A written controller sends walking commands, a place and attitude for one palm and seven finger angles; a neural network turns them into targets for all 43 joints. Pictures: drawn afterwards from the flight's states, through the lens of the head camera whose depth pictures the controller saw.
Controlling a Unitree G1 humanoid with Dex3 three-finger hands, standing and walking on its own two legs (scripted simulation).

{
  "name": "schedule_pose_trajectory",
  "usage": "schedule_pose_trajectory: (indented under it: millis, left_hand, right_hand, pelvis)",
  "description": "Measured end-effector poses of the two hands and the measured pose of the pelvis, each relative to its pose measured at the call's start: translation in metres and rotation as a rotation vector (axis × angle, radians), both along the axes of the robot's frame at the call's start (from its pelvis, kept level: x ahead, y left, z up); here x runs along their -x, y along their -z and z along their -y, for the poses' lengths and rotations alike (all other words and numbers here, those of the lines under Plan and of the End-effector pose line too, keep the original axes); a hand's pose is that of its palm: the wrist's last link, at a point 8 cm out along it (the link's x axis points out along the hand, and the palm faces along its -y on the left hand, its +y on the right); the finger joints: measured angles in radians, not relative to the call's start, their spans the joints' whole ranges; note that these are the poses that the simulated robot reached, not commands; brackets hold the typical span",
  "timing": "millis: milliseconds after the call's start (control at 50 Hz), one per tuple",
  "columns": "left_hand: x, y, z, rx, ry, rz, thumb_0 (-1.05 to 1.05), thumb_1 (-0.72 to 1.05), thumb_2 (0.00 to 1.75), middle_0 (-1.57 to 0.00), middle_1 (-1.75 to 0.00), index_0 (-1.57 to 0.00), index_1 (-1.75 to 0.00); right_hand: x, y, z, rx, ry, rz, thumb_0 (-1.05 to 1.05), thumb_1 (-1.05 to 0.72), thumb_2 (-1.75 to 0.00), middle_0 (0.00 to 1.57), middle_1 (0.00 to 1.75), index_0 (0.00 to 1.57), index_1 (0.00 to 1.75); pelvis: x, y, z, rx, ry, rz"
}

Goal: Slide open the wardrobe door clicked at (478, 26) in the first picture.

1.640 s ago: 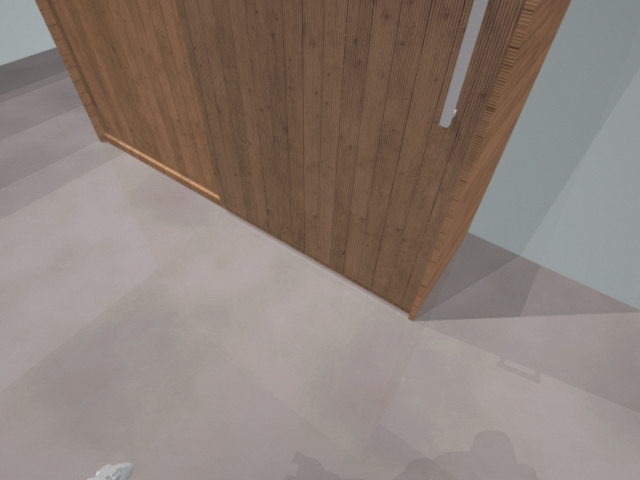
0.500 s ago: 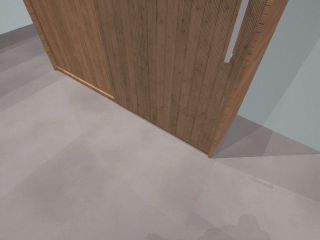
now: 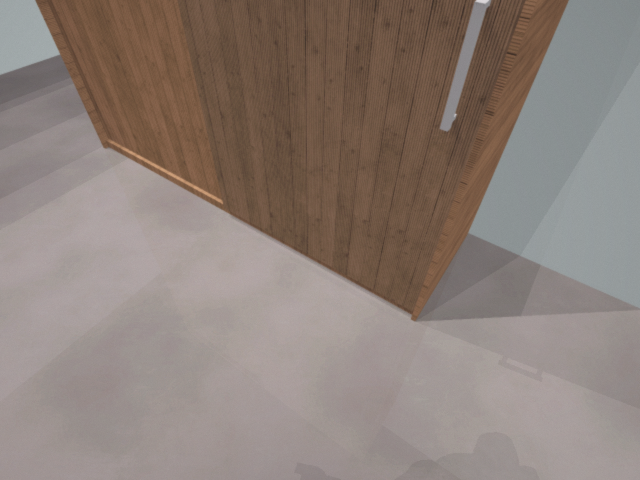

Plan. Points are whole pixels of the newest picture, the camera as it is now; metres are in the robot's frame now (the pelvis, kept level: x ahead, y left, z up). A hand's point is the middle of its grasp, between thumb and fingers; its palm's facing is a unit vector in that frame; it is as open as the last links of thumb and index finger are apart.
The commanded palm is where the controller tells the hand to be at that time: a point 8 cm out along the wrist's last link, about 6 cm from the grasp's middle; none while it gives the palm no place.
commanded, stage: walk to a spot facing it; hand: right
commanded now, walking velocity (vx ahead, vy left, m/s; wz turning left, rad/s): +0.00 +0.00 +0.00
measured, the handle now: (464, 69) +0.83 -0.24 +0.15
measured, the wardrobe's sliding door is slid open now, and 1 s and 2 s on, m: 0.00 0.00 0.00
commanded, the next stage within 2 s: none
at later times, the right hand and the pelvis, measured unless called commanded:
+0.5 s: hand out of the picture +0.04 -0.18 -0.18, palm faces -0.14 +0.95 -0.28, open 7.4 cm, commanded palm none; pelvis -0.02 +0.02 -0.03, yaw +11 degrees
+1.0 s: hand out of the picture +0.11 -0.20 -0.19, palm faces -0.32 +0.92 -0.21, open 7.4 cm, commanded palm none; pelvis -0.01 -0.02 -0.01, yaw +25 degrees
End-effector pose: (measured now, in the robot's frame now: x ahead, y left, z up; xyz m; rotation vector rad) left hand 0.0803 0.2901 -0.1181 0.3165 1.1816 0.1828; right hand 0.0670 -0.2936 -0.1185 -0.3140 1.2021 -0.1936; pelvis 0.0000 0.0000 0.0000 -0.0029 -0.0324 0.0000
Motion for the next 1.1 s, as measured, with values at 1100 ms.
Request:
schedule_pose_trajectory:
  millis: [1100]
  left_hand:
    - [0.134, -0.012, 0.068, -0.001, -0.541, 0.081, 0.00, 0.90, 0.90, -0.20, -0.30, -0.21, -0.30]
  right_hand:
    - [-0.109, 0.028, -0.047, -0.149, -0.399, -0.046, 0.01, -0.91, -0.90, 0.20, 0.30, 0.20, 0.30]
  pelvis:
    - [-0.018, 0.002, 0.026, -0.039, -0.508, -0.045]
